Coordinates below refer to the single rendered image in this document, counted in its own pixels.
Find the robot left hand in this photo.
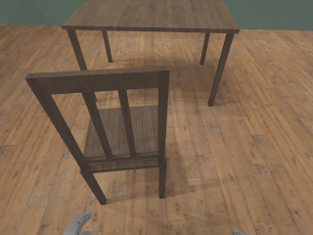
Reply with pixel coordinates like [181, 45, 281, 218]
[62, 211, 92, 235]

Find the table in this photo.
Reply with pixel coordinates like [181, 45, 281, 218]
[61, 0, 240, 107]

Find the chair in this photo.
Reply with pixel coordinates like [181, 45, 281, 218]
[25, 66, 170, 205]

